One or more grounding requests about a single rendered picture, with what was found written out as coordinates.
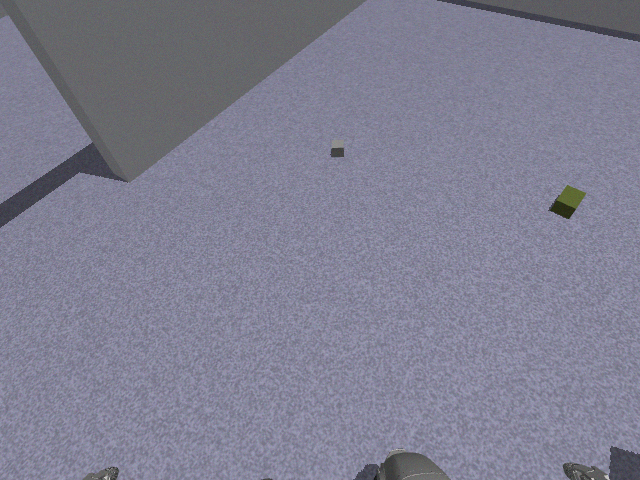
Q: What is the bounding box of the right robot hand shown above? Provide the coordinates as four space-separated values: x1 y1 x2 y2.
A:
563 462 610 480

